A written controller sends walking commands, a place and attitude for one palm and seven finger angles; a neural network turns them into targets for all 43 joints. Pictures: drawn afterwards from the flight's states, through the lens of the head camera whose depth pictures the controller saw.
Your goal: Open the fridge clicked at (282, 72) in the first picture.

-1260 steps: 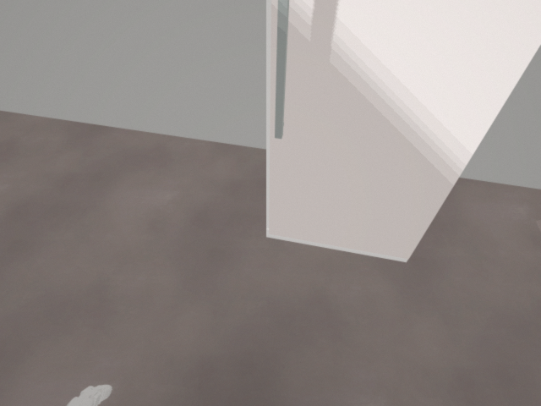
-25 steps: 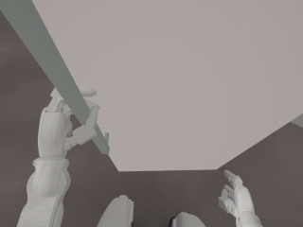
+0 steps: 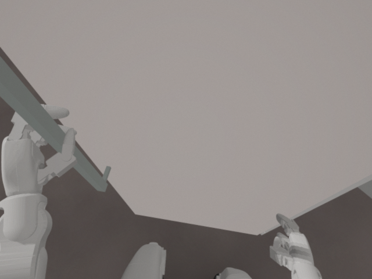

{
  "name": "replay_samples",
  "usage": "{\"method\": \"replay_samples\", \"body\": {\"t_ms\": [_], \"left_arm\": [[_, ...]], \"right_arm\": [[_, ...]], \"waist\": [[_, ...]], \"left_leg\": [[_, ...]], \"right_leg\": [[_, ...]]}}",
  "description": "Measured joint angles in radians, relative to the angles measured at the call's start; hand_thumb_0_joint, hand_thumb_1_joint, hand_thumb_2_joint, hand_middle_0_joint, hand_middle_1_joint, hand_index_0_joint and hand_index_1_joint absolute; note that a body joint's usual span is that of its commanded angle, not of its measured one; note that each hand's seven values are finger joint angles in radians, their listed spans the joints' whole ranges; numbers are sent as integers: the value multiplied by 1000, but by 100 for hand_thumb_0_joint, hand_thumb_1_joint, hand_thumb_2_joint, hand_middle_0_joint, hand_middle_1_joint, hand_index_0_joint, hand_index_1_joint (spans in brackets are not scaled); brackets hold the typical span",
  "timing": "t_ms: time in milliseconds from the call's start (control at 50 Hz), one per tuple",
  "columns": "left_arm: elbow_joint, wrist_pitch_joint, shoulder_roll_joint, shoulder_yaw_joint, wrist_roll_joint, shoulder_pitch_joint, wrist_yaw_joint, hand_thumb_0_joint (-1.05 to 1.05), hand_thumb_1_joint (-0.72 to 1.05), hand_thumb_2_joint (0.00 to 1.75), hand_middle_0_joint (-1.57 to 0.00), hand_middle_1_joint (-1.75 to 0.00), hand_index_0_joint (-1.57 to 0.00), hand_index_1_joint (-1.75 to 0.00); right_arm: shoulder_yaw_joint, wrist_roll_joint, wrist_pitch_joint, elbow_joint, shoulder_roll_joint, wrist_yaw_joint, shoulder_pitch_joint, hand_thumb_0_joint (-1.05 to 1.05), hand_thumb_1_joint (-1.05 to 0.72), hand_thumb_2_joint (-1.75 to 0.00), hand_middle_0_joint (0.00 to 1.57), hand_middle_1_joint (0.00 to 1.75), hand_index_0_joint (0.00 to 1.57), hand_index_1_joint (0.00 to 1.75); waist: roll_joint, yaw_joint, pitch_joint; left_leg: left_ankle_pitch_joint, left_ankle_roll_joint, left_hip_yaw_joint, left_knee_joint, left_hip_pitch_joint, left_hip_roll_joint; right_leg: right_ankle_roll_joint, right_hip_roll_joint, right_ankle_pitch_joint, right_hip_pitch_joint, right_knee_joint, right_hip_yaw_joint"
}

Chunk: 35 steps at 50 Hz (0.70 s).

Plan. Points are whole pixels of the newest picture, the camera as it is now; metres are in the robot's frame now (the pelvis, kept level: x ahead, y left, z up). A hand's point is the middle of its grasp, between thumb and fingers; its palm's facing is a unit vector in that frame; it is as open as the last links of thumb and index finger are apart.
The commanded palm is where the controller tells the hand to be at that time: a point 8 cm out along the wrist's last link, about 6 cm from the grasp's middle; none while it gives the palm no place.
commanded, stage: walk backward, drawing the door open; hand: left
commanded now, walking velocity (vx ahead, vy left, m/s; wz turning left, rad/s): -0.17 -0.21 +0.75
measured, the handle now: (65, 131) +0.34 +0.23 +0.13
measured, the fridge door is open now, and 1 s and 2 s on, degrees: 42 63 61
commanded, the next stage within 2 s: stop walking and hold the door back in 0.52 s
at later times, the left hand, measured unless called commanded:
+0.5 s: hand (52, 232) +0.18 +0.19 +0.13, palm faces +0.65 -0.69 -0.33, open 6.6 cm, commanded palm +0.11 +0.21 +0.14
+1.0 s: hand out of the picture +0.12 +0.17 +0.15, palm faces +0.64 -0.77 -0.09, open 5.5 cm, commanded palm +0.10 +0.19 +0.13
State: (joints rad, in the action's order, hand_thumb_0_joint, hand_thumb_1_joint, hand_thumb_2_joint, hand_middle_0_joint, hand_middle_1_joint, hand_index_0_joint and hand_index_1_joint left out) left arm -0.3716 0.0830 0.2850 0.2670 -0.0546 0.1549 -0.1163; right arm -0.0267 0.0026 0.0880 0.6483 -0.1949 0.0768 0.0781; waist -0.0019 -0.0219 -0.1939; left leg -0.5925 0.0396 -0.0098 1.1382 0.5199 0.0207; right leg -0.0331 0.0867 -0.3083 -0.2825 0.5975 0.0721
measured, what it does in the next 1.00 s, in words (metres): steps to the right, turning left: left foot, then right foot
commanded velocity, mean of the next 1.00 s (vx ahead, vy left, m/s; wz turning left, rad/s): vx -0.04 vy -0.08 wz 0.35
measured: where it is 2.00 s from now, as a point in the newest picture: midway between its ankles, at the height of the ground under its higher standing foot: outside the picture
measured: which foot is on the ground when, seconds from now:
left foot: up 0.00-0.08, down 0.10-0.44, up 0.46-0.74, down 0.76-1.00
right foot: down 0.00-0.10, up 0.12-0.42, down 0.44-0.76, up 0.78-1.00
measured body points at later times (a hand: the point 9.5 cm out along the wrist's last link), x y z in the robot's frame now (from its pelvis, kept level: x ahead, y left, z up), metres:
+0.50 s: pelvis -0.02 -0.14 +0.00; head +0.03 -0.13 +0.44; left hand +0.14 +0.23 +0.15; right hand +0.20 -0.30 -0.10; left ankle -0.03 +0.03 -0.69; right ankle +0.04 -0.27 -0.73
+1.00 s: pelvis -0.13 -0.17 +0.02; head -0.12 -0.11 +0.47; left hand +0.08 +0.21 +0.16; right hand +0.13 -0.24 -0.07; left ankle -0.11 -0.10 -0.73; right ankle -0.03 -0.33 -0.63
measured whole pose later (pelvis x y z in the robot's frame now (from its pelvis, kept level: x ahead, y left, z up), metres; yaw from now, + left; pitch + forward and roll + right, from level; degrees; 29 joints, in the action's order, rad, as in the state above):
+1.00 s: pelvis -0.13 -0.17 +0.02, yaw +31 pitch -3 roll -6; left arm 0.26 0.07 0.23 -0.01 -0.03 -0.43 -0.13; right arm 0.07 -0.03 0.08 0.69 -0.15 0.07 0.13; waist 0.01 0.07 -0.12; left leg -0.15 -0.09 -0.05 0.42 0.23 -0.01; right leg -0.04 0.01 -0.33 -0.45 1.05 0.00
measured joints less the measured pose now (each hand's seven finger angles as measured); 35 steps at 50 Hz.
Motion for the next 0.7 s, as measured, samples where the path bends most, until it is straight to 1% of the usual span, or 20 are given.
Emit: {"method": "replay_samples", "body": {"t_ms": [60, 80, 100, 120, 140, 160, 200, 240, 320, 380, 420, 440, 460, 500, 540, 560, 600, 640, 660, 700], "left_arm": [[-26, 8, 18, -10, -1, 17, 6, -4, 63, 80, -45, -140, -31, -138], [-40, 10, 25, -15, -2, 20, 9, -4, 63, 80, -45, -140, -31, -138], [-57, 13, 32, -19, -4, 23, 10, -4, 63, 80, -45, -140, -31, -138], [-58, 21, 44, -22, -8, 8, 9, -5, 63, 80, -45, -140, -31, -138], [-50, 30, 51, -24, -4, -10, 10, -5, 63, 80, -45, -140, -31, -138], [-41, 33, 53, -25, 2, -23, 13, -5, 63, 81, -45, -140, -31, -138], [-27, 20, 54, -31, 13, -37, 18, -4, 63, 81, -45, -140, -31, -138], [-6, 7, 53, -39, 16, -43, 16, -4, 63, 81, -45, -140, -32, -138], [42, -16, 48, -39, -1, -38, 7, -4, 63, 79, -45, -140, -34, -138], [85, -26, 55, -12, -24, -28, -1, -5, 63, 79, -45, -140, -33, -138], [107, -35, 72, 22, -32, -24, -5, -6, 61, 79, -45, -140, -32, -138], [110, -41, 94, 47, -35, -21, -6, -8, 60, 79, -45, -140, -31, -138], [119, -34, 94, 75, -31, -20, -7, -9, 59, 79, -45, -140, -30, -137], [143, -14, 73, 105, -20, -17, -13, -9, 58, 80, -45, -140, -30, -137], [158, -2, 66, 117, -20, -3, -14, -9, 58, 79, -45, -140, -30, -138], [160, 4, 66, 120, -19, 6, -13, -9, 58, 79, -45, -140, -31, -138], [162, 17, 69, 117, -14, 19, -13, -9, 59, 78, -45, -140, -31, -138], [152, 24, 77, 104, -9, 21, -9, -9, 60, 77, -45, -140, -31, -138], [153, 34, 81, 91, -5, 14, -5, -9, 59, 77, -45, -140, -31, -138], [164, 50, 78, 49, 4, -31, 1, -9, 59, 77, -45, -140, -32, -138]], "right_arm": [[-4, 5, -12, -31, -21, 16, 25, 1, -91, -90, 20, 30, 20, 30], [-5, 7, -12, -44, -30, 20, 36, 1, -91, -90, 20, 30, 20, 30], [-8, 9, -10, -59, -40, 23, 46, 1, -91, -90, 20, 30, 20, 30], [-17, 9, -6, -57, -33, 28, 42, 1, -91, -90, 20, 30, 20, 30], [-21, 9, -3, -46, -20, 27, 34, 1, -91, -90, 20, 30, 20, 30], [-16, 7, 0, -32, -7, 20, 29, 1, -91, -90, 20, 30, 20, 30], [3, 4, 8, -16, 20, 4, 32, 1, -91, -90, 20, 29, 20, 30], [18, 3, 21, -13, 37, -7, 45, 1, -91, -90, 20, 30, 20, 30], [36, -1, 42, -22, 54, -13, 70, 1, -91, -90, 20, 30, 20, 30], [54, 3, 58, -36, 57, -9, 96, 1, -90, -90, 21, 30, 22, 30], [68, 4, 67, -46, 57, -14, 121, 1, -90, -90, 21, 30, 24, 31], [76, 5, 71, -52, 59, -18, 133, 1, -90, -90, 21, 30, 25, 32], [86, 8, 76, -53, 47, -26, 129, 1, -90, -90, 21, 30, 27, 33], [79, 14, 55, -22, 19, -20, 98, 1, -90, -90, 21, 30, 29, 34], [56, 15, 31, 9, -1, -19, 79, 1, -90, -90, 21, 30, 28, 34], [46, 14, 20, 15, -9, -15, 74, 1, -90, -90, 21, 30, 28, 34], [30, 12, 3, 16, -26, -1, 75, 1, -90, -90, 21, 30, 26, 33], [18, 8, -8, 9, -42, 11, 82, 1, -91, -90, 21, 30, 25, 32], [13, 8, -9, 5, -50, 17, 87, 1, -91, -90, 20, 30, 24, 32], [2, 7, -10, 3, -67, 27, 100, 1, -91, -90, 20, 30, 23, 31]], "waist": [[-25, -26, 13], [-25, -28, 23], [-17, -25, 36], [-31, -19, 26], [-46, -7, 6], [-56, 4, -9], [-57, 10, -18], [-35, 12, -15], [16, 30, 9], [41, 42, 33], [41, 47, 50], [15, 52, 63], [15, 56, 61], [26, 45, 45], [9, 29, 42], [-2, 19, 41], [-19, -1, 42], [-33, -16, 48], [-38, -17, 53], [-44, -5, 67]], "left_leg": [[94, 0, 111, -242, -85, -10], [168, 0, 131, -359, -128, -13], [282, -21, 132, -470, -171, -8], [305, -58, 127, -473, -170, -13], [290, -80, 120, -458, -173, -16], [277, -88, 108, -462, -183, -12], [293, -76, 63, -513, -205, 3], [342, -48, 10, -578, -220, 26], [401, -10, -60, -651, -231, 63], [409, 18, -96, -651, -218, 79], [395, 36, -118, -611, -192, 82], [372, 31, -113, -568, -168, 66], [277, 23, -120, -478, -129, 59], [127, 7, -131, -222, -47, 13], [75, 14, -77, -32, 3, -33], [69, 19, -42, 21, 12, -46], [70, 23, 22, 34, -1, -54], [70, 19, 68, -53, -45, -51], [71, 13, 82, -112, -72, -47], [87, 0, 87, -235, -128, -42]], "right_leg": [[7, 24, -8, -2, 6, 65], [9, 26, -23, -20, 35, 85], [9, 21, -43, -57, 99, 97], [-2, 18, -117, -97, 202, 73], [-8, -1, -185, -131, 309, 30], [-11, -27, -214, -160, 400, -4], [-19, -64, -218, -199, 496, -25], [-26, -80, -180, -213, 479, -23], [-30, -77, -112, -176, 319, -41], [-35, -78, -116, -102, 188, -48], [-40, -79, -27, -16, 30, -42], [-33, -61, 53, 29, -64, -47], [-20, -65, 60, 21, -63, -49], [9, -70, 41, 1, -23, -40], [21, -50, 47, 5, -37, -35], [23, -39, 58, 13, -51, -29], [25, -21, 79, 27, -81, -6], [23, -8, 93, 31, -98, 24], [22, -4, 97, 26, -99, 39], [18, 3, 100, 6, -87, 67]]}}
